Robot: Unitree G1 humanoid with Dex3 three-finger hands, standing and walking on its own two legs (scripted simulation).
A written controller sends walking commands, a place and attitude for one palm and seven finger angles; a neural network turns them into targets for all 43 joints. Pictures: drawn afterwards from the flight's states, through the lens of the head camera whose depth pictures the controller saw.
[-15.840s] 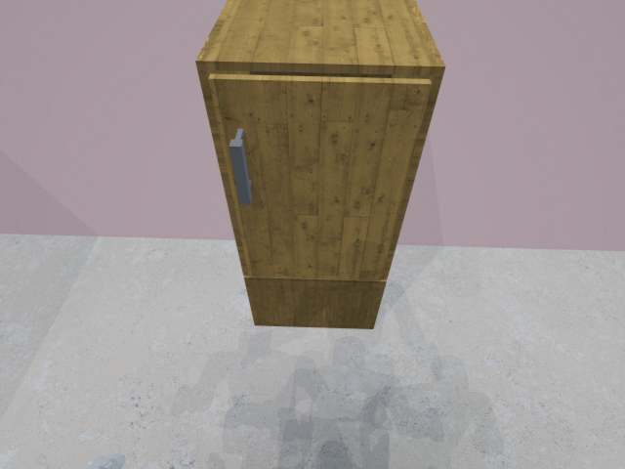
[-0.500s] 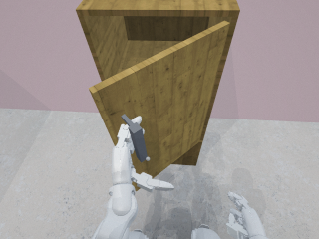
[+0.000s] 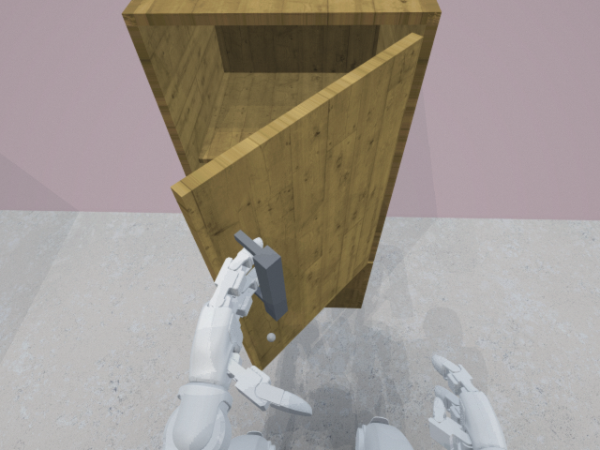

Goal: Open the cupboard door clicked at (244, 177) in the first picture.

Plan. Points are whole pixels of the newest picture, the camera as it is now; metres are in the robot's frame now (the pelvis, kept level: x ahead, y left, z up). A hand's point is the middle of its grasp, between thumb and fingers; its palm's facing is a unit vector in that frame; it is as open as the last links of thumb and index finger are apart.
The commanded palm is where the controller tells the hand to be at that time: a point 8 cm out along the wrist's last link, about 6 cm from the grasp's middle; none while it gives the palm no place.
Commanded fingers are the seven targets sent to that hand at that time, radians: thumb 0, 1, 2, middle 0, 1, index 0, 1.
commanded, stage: slide the hand sideways off the handle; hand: left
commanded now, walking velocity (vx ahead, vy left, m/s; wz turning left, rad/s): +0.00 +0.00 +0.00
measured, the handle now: (261, 277) +0.32 +0.07 +0.06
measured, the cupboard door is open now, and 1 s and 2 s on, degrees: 48 46 46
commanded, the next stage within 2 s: draw the hand back to the body in 0.60 s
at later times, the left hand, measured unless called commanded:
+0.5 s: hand (221, 373) +0.20 +0.10 +0.06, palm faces -0.01 -1.00 -0.03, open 16.1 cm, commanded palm +0.16 +0.16 +0.06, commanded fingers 0.00 -0.50 0.30 -0.15 -0.30 -0.15 -0.30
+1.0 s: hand (167, 381) +0.18 +0.14 +0.10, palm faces +0.00 -1.00 -0.07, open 16.3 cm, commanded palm +0.15 +0.20 +0.11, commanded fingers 0.00 -0.50 0.30 -0.15 -0.30 -0.15 -0.30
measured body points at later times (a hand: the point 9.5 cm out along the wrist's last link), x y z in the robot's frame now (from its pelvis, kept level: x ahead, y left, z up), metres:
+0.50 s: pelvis +0.02 -0.01 -0.01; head +0.08 -0.02 +0.43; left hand +0.20 +0.15 +0.06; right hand +0.21 -0.23 -0.09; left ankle -0.01 +0.12 -0.67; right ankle +0.06 -0.12 -0.67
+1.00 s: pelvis +0.00 +0.00 +0.00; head +0.04 -0.01 +0.45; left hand +0.18 +0.19 +0.11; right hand +0.20 -0.21 -0.06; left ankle -0.01 +0.12 -0.67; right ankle +0.06 -0.12 -0.67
